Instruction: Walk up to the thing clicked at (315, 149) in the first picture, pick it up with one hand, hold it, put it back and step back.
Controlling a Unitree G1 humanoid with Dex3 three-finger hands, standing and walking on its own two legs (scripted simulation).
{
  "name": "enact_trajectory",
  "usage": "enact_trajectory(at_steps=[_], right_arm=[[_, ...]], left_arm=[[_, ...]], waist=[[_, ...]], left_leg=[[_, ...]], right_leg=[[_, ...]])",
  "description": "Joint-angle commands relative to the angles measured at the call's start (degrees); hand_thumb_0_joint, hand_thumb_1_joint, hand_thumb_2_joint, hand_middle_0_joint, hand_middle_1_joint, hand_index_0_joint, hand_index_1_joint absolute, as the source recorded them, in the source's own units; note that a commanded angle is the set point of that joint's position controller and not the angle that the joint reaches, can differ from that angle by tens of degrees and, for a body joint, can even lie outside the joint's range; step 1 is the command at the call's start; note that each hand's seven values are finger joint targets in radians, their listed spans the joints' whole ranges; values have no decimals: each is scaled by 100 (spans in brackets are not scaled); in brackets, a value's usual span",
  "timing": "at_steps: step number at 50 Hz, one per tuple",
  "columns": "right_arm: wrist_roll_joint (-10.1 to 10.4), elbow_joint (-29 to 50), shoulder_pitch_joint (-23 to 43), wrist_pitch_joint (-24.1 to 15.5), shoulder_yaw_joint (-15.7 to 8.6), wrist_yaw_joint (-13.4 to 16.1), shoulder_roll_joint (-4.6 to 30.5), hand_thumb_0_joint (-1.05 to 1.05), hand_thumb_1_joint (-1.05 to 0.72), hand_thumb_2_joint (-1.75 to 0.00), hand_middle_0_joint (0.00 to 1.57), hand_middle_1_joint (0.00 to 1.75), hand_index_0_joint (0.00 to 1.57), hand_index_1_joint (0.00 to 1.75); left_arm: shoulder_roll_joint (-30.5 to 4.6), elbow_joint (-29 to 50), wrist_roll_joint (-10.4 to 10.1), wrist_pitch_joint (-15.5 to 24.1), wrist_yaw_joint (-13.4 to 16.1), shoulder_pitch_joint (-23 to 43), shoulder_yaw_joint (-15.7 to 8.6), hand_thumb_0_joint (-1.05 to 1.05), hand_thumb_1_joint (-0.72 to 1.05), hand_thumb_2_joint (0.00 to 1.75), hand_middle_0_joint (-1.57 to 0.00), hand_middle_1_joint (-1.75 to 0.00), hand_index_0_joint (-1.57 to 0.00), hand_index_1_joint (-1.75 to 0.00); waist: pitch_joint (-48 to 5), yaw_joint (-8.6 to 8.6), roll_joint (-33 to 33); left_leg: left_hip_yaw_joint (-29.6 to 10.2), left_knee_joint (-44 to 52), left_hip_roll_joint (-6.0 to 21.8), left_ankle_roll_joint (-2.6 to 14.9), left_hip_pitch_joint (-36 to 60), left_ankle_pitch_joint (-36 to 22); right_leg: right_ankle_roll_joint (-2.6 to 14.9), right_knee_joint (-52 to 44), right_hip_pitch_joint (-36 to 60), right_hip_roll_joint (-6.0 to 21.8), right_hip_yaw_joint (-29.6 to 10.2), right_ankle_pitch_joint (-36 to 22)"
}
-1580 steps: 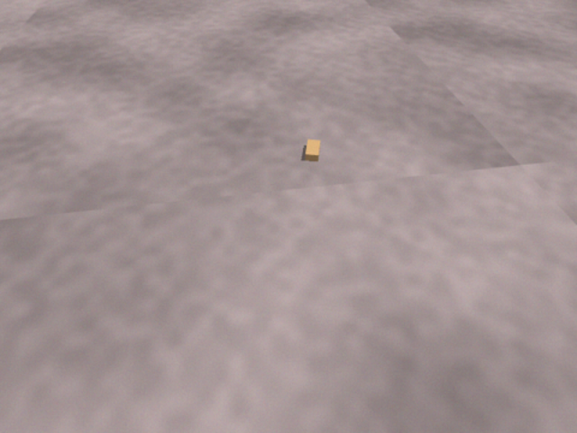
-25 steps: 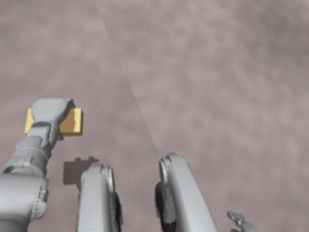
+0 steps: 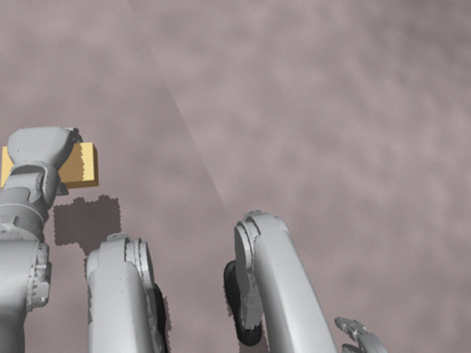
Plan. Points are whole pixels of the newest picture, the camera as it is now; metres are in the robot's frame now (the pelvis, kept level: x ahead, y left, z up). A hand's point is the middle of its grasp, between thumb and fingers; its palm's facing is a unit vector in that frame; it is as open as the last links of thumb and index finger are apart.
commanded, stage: crouch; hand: left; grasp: from above
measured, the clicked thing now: (53, 167) +0.46 +0.26 -0.20
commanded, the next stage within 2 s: lower in 0.44 s
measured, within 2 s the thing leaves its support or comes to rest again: rests again in 2.00 s
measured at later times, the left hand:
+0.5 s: hand (62, 168) +0.47 +0.25 -0.22, palm faces -0.48 -0.01 -0.88, open 10.1 cm
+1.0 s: hand (71, 172) +0.47 +0.25 -0.27, palm faces -0.48 -0.02 -0.88, open 10.1 cm
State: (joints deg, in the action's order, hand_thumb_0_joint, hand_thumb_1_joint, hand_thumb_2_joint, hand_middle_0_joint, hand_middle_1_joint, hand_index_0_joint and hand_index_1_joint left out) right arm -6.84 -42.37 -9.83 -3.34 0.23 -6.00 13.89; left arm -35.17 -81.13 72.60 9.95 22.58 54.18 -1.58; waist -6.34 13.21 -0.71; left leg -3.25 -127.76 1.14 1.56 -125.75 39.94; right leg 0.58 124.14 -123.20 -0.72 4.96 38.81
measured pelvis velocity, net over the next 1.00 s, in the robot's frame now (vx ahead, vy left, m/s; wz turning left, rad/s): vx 0.00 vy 0.00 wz -0.07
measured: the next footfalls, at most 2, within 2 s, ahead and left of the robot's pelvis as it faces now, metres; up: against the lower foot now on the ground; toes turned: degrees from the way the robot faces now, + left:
none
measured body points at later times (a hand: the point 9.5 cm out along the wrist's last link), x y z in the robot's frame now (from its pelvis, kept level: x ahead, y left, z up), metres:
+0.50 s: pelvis +0.00 +0.00 -0.04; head +0.25 +0.05 +0.33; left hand +0.49 +0.25 -0.17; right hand +0.03 -0.27 -0.15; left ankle +0.07 +0.11 -0.35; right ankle +0.09 -0.11 -0.35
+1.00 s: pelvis +0.00 +0.00 -0.07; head +0.26 +0.07 +0.29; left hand +0.49 +0.25 -0.22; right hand +0.03 -0.27 -0.16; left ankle +0.07 +0.11 -0.35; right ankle +0.09 -0.11 -0.35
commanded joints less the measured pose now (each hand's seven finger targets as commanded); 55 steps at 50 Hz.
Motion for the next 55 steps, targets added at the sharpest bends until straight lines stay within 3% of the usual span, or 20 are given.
enact_trajectory(at_steps=[1,3,6,10,11,12,17,21,25,27,30,31,33,38,40,43,47,48,49,55], right_arm=[[-32,99,-1207,-15,-365,40,1278,0,-91,-90,20,30,20,30],[-52,90,-1216,-22,-323,28,1309,0,-91,-90,20,30,20,30],[-47,83,-1245,-20,-298,25,1394,0,-91,-90,20,30,20,30],[-63,64,-1275,-29,-229,15,1457,0,-91,-90,20,30,20,30],[-54,63,-1218,-31,-222,21,1456,0,-91,-90,20,30,20,30],[-69,63,-1260,-26,-199,23,1464,0,-91,-90,20,30,20,30],[-105,50,-1284,-70,-139,-16,1508,0,-91,-90,20,30,20,30],[-111,74,-1275,-52,-103,-20,1535,0,-91,-90,20,30,20,30],[-123,90,-1263,-58,-57,-27,1552,0,-91,-90,20,30,20,30],[-121,81,-1248,-47,-46,-24,1569,0,-91,-90,20,30,20,30],[-125,61,-1210,-24,1,-38,1553,0,-91,-90,20,30,20,30],[-141,70,-1212,-34,21,-48,1565,0,-91,-90,20,30,20,30],[-163,56,-1205,-51,63,-48,1567,0,-91,-90,20,30,20,30],[-207,85,-1163,-76,146,-78,1632,0,-91,-90,20,30,20,30],[-246,96,-1182,-114,177,-100,1662,0,-91,-90,20,30,20,30],[-274,110,-1168,-121,206,-104,1673,0,-91,-90,20,30,20,30],[-337,111,-1162,-174,255,-146,1693,0,-91,-90,20,30,20,30],[-357,83,-1182,-191,260,-150,1726,0,-91,-90,20,30,20,30],[-336,105,-1174,-185,269,-149,1739,0,-90,-90,20,30,20,30],[-386,135,-1200,-308,339,-217,1824,0,-89,-89,20,30,20,30]], left_arm=[[-1497,744,-69,80,299,2074,-179,0,69,75,-106,-61,-106,-60],[-1483,644,-76,77,309,2047,-173,0,69,75,-105,-63,-106,-62],[-1659,815,-40,109,318,2274,-215,0,69,73,-105,-61,-106,-60],[-1501,530,-10,105,325,2242,-117,0,71,76,-106,-61,-107,-60],[-1665,773,-48,147,331,2499,-148,0,69,76,-105,-62,-106,-62],[-1746,578,-8,117,342,2255,-219,0,69,78,-106,-62,-106,-62],[-1672,427,-38,99,332,2290,-167,0,73,77,-108,-62,-109,-62],[-1951,582,-63,128,344,2341,-291,0,75,76,-110,-62,-111,-61],[-1844,369,-33,134,324,2283,-195,0,74,77,-109,-63,-110,-63],[-2080,613,-43,182,332,2405,-299,0,75,76,-110,-62,-110,-62],[-1955,385,-42,176,321,2356,-183,0,69,77,-109,-58,-108,-59],[-1905,130,-44,177,305,2304,-141,0,70,76,-108,-60,-108,-61],[-1948,114,-72,224,323,2300,-157,0,68,75,-106,-60,-107,-60],[-2162,130,27,345,431,2381,-237,0,72,72,-108,-62,-109,-61],[-2178,59,68,369,490,2460,-247,0,72,74,-107,-63,-108,-62],[-2330,225,169,406,616,2387,-341,0,71,74,-107,-64,-108,-63],[-2194,-83,229,321,769,2408,-279,0,73,78,-108,-67,-109,-66],[-2237,-87,229,302,796,2456,-316,0,72,77,-106,-67,-107,-65],[-2446,120,208,308,840,2442,-413,0,72,78,-106,-65,-107,-65],[-2411,-180,186,268,868,2404,-393,0,67,74,-102,-61,-103,-60]], waist=[[-4005,18,-1291],[-3811,67,-1353],[-4072,45,-1553],[-3723,195,-1554],[-3868,141,-1640],[-3860,98,-1546],[-3643,228,-1603],[-3801,167,-1555],[-3552,269,-1526],[-3779,185,-1631],[-3650,228,-1418],[-3479,342,-1334],[-3469,303,-1296],[-3536,315,-1540],[-3329,427,-1570],[-3584,317,-1907],[-3379,515,-1954],[-3290,534,-1839],[-3493,417,-1943],[-3235,593,-1923]], left_leg=[[173,1114,-161,43,2796,-1198],[143,1084,-152,25,2689,-1114],[72,1034,-132,-11,2893,-1196],[-18,973,-125,-31,2712,-1126],[53,886,-131,-2,2616,-1096],[72,844,-141,5,2598,-1121],[25,707,-112,-13,2570,-1159],[104,564,-122,24,2304,-1206],[59,515,-113,24,2203,-1053],[69,475,-123,25,2170,-1120],[76,390,-109,52,2006,-1138],[48,329,-106,61,1916,-1092],[49,244,-100,77,1816,-1112],[-31,173,-83,37,1917,-1192],[-35,120,-75,39,1896,-1110],[-67,152,-74,-17,2118,-1229],[-103,55,-63,-16,2086,-1189],[-91,-6,-59,6,2055,-1205],[-89,-8,-47,10,2037,-1310],[-196,-65,-32,-16,1979,-1262]], right_leg=[[174,-1274,2087,-211,85,-1316],[184,-1155,1914,-198,129,-1228],[209,-983,1758,-197,203,-1271],[210,-826,1437,-177,281,-1220],[206,-840,1539,-218,256,-1230],[193,-851,1619,-213,251,-1245],[187,-676,1427,-185,304,-1294],[155,-671,1702,-219,287,-1375],[162,-625,1511,-223,340,-1248],[162,-571,1644,-239,333,-1309],[145,-579,1694,-278,334,-1368],[138,-554,1631,-280,354,-1342],[120,-542,1707,-294,353,-1373],[136,-350,1585,-305,446,-1432],[135,-330,1451,-298,480,-1363],[164,-208,1467,-312,525,-1430],[162,-142,1284,-326,584,-1454],[136,-169,1277,-318,585,-1493],[129,-180,1435,-339,557,-1588],[151,-19,1246,-315,667,-1512]])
